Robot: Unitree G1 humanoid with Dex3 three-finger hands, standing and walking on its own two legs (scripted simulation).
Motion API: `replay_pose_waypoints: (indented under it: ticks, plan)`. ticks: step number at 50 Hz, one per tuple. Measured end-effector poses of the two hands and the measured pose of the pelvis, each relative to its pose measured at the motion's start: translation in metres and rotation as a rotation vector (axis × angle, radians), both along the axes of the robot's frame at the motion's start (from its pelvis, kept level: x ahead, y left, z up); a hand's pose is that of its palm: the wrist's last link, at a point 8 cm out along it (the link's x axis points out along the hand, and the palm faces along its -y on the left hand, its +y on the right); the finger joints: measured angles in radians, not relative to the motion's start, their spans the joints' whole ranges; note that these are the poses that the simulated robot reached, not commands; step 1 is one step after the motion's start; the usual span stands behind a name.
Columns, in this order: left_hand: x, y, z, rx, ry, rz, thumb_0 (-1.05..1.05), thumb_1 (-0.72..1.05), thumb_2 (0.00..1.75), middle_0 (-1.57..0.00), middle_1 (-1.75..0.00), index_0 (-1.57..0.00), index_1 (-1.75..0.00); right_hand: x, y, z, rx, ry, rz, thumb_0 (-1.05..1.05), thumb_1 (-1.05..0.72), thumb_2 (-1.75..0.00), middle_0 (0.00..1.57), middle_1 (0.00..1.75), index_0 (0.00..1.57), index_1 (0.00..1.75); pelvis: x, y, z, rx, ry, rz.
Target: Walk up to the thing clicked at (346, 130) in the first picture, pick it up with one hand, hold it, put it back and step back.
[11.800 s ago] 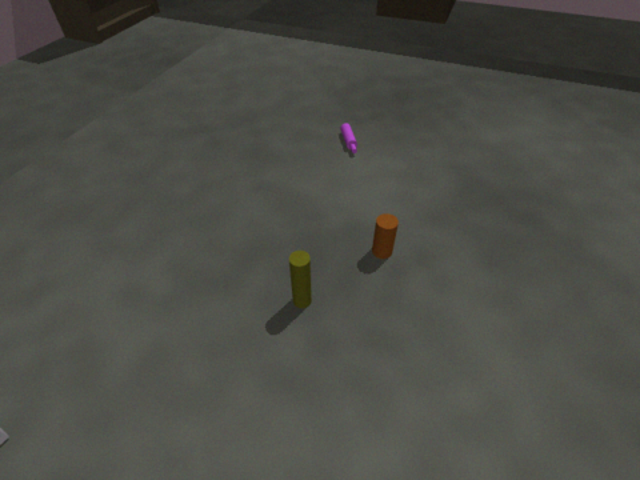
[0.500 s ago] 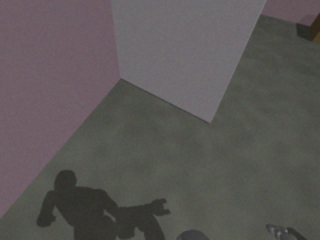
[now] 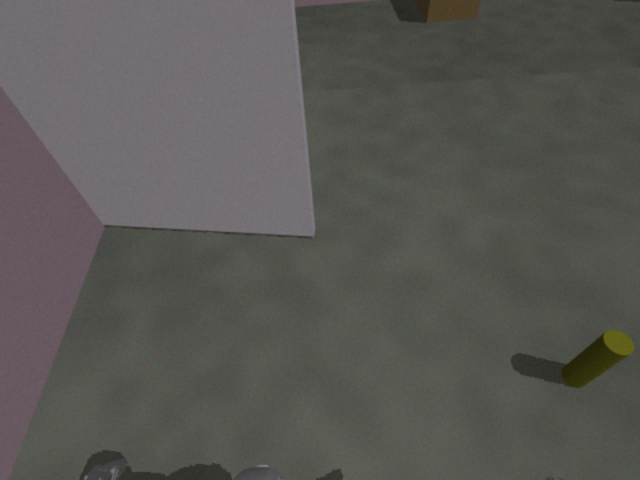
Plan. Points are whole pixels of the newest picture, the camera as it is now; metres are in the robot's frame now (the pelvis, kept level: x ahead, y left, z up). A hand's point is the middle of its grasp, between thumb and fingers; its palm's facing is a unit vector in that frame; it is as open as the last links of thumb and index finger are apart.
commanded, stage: walk up
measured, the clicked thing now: out of the picture +0.66 -1.79 -0.74
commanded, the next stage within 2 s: stand in 1.88 s
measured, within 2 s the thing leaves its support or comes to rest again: neither
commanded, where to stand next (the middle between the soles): +0.07 +0.00 m, yaw -30 degrees
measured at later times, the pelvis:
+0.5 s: pelvis +0.00 +0.03 -0.01, yaw -16 degrees
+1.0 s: pelvis -0.02 +0.01 -0.02, yaw -26 degrees
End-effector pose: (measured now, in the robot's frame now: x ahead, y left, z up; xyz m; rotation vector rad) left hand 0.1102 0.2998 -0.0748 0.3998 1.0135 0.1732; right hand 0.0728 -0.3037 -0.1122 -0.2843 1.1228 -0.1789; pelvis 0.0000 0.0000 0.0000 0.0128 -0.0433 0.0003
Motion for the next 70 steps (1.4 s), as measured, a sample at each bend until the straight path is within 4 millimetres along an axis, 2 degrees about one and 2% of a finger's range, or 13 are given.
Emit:
replay_pose_waypoints:
  ticks: [4, 9, 15, 20, 24, 28, 34, 39, 43, 51, 57, 61, 70]
  plan:
    - [0.011, -0.001, -0.008, -0.011, 0.008, -0.042, 0.01, 0.90, 0.90, -0.21, -0.30, -0.21, -0.30, 0.006, -0.001, 0.004, -0.039, -0.031, -0.026, 0.01, -0.90, -0.90, 0.21, 0.30, 0.20, 0.30, 0.007, 0.006, -0.004, -0.010, -0.002, -0.046]
    - [0.026, 0.011, -0.027, -0.023, 0.028, -0.082, 0.01, 0.90, 0.90, -0.21, -0.30, -0.21, -0.30, 0.008, 0.003, 0.009, -0.104, -0.052, -0.066, 0.01, -0.90, -0.90, 0.21, 0.30, 0.20, 0.30, 0.014, 0.018, -0.014, -0.021, 0.009, -0.098]
    - [0.045, 0.019, -0.050, -0.034, 0.074, -0.133, 0.01, 0.91, 0.90, -0.21, -0.30, -0.21, -0.30, -0.009, 0.016, 0.019, -0.141, -0.063, -0.115, 0.01, -0.90, -0.90, 0.21, 0.30, 0.20, 0.30, 0.013, 0.031, -0.017, -0.014, 0.002, -0.182]
    - [0.047, 0.020, -0.048, -0.042, 0.142, -0.191, 0.01, 0.91, 0.90, -0.21, -0.30, -0.21, -0.30, -0.033, 0.018, 0.034, -0.149, -0.071, -0.167, 0.01, -0.90, -0.90, 0.21, 0.30, 0.20, 0.30, 0.008, 0.032, -0.007, -0.034, 0.009, -0.236]
    - [0.047, 0.018, -0.043, -0.025, 0.159, -0.216, 0.01, 0.91, 0.90, -0.21, -0.30, -0.21, -0.30, -0.057, 0.010, 0.033, -0.144, -0.048, -0.189, 0.01, -0.90, -0.90, 0.21, 0.30, 0.21, 0.30, 0.005, 0.029, -0.007, -0.026, 0.016, -0.274]
    - [0.050, 0.008, -0.037, 0.027, 0.161, -0.260, 0.01, 0.91, 0.90, -0.20, -0.30, -0.21, -0.30, -0.083, -0.005, 0.019, -0.125, -0.040, -0.230, 0.01, -0.90, -0.90, 0.21, 0.30, 0.21, 0.30, 0.000, 0.020, -0.013, -0.015, 0.011, -0.317]
    - [0.049, -0.013, -0.023, 0.111, 0.099, -0.297, 0.01, 0.91, 0.90, -0.21, -0.30, -0.21, -0.30, -0.117, -0.025, -0.019, -0.063, -0.013, -0.336, 0.01, -0.90, -0.90, 0.21, 0.30, 0.20, 0.30, -0.011, 0.000, -0.026, -0.035, -0.012, -0.351]
    - [0.049, -0.028, -0.006, 0.132, 0.094, -0.329, 0.01, 0.91, 0.90, -0.21, -0.30, -0.21, -0.30, -0.128, -0.019, -0.027, 0.001, -0.012, -0.392, 0.01, -0.90, -0.90, 0.20, 0.30, 0.20, 0.30, -0.016, -0.004, -0.016, 0.011, -0.009, -0.414]
    - [0.058, -0.037, -0.004, 0.127, 0.076, -0.370, 0.01, 0.90, 0.90, -0.21, -0.30, -0.21, -0.30, -0.141, -0.010, -0.029, 0.013, 0.014, -0.400, 0.01, -0.90, -0.90, 0.20, 0.30, 0.20, 0.30, -0.020, -0.002, -0.014, 0.012, 0.004, -0.442]
    - [0.080, -0.039, -0.032, 0.062, 0.055, -0.416, 0.01, 0.90, 0.90, -0.21, -0.30, -0.21, -0.30, -0.166, 0.007, -0.024, -0.041, 0.066, -0.439, 0.01, -0.90, -0.90, 0.21, 0.30, 0.20, 0.30, -0.021, 0.014, -0.023, 0.012, 0.007, -0.461]
    - [0.086, -0.051, -0.044, 0.005, 0.090, -0.452, 0.01, 0.91, 0.90, -0.21, -0.30, -0.21, -0.30, -0.181, 0.022, -0.006, -0.057, 0.055, -0.479, 0.01, -0.90, -0.90, 0.21, 0.30, 0.20, 0.30, -0.020, 0.019, -0.015, -0.010, -0.001, -0.501]
    - [0.085, -0.056, -0.047, -0.003, 0.094, -0.461, 0.01, 0.91, 0.90, -0.21, -0.30, -0.21, -0.30, -0.184, 0.018, -0.005, -0.057, 0.042, -0.496, 0.01, -0.90, -0.90, 0.21, 0.30, 0.20, 0.30, -0.022, 0.016, -0.015, -0.036, -0.009, -0.516]
    - [0.087, -0.054, -0.034, 0.024, 0.127, -0.467, 0.01, 0.91, 0.90, -0.21, -0.30, -0.21, -0.30, -0.176, 0.022, -0.011, -0.015, 0.022, -0.526, 0.01, -0.90, -0.90, 0.21, 0.30, 0.20, 0.30, -0.015, 0.020, -0.008, -0.008, -0.003, -0.538]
